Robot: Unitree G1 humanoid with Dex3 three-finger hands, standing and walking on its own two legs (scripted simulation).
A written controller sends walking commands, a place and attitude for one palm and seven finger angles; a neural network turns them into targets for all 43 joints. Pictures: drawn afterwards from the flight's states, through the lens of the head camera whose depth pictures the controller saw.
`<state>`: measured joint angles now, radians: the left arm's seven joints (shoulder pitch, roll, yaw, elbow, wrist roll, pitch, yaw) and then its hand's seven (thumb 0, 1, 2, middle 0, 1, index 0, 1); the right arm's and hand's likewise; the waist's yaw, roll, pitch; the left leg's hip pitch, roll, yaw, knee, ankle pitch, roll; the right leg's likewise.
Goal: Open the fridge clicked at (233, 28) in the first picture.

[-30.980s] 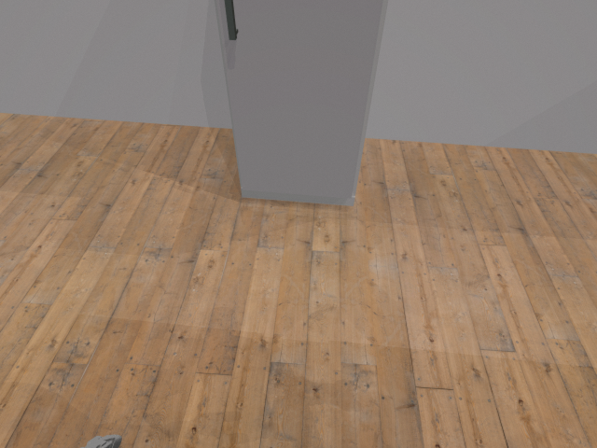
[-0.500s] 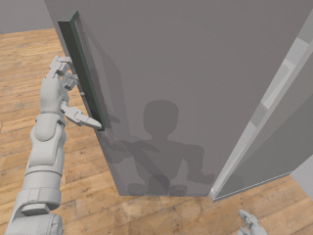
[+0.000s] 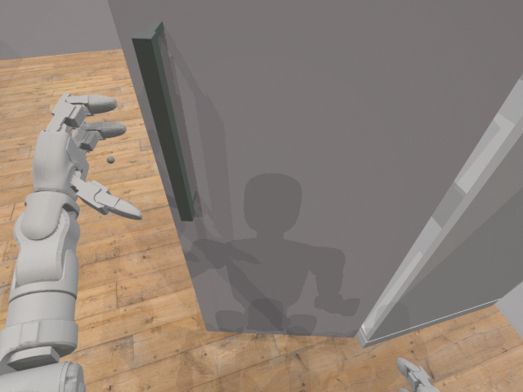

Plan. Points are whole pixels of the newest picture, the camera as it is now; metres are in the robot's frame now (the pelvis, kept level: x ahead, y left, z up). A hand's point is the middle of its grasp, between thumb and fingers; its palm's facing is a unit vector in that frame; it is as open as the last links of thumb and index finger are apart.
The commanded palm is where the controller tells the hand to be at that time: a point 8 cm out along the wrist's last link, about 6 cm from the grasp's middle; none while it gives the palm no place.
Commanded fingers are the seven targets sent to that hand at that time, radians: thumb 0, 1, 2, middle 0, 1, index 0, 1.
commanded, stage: slip the hand off the handle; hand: left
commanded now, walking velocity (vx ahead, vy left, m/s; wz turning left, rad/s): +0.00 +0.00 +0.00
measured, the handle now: (175, 139) +0.42 +0.17 +0.19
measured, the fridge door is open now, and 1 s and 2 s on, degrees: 71 71 71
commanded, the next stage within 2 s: draw the hand back to the body in 0.66 s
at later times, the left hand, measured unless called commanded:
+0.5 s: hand (84, 208) +0.28 +0.24 +0.19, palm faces +0.17 -0.98 -0.13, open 14.7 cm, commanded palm +0.24 +0.27 +0.19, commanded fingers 0.00 -0.55 0.20 -0.25 -1.15 -0.25 -1.15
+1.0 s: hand (80, 232) +0.24 +0.23 +0.19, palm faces +0.13 -0.99 -0.04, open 14.7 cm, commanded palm +0.20 +0.27 +0.19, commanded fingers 0.00 -0.55 0.20 -0.25 -1.15 -0.25 -1.15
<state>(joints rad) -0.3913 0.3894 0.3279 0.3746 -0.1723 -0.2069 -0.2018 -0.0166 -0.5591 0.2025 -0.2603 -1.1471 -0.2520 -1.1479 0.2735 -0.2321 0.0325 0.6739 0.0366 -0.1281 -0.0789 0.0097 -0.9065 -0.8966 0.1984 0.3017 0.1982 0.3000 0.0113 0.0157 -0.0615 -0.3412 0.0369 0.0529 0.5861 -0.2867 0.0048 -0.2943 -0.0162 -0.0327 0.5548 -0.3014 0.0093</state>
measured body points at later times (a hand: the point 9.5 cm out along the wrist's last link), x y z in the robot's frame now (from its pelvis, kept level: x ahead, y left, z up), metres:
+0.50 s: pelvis -0.01 -0.01 +0.00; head -0.03 -0.02 +0.45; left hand +0.26 +0.29 +0.20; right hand +0.18 -0.23 -0.07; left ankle +0.01 +0.11 -0.73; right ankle -0.01 -0.13 -0.73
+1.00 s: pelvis -0.01 -0.02 +0.00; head -0.04 -0.04 +0.45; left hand +0.23 +0.28 +0.19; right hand +0.20 -0.22 -0.06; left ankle +0.01 +0.11 -0.73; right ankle -0.01 -0.13 -0.73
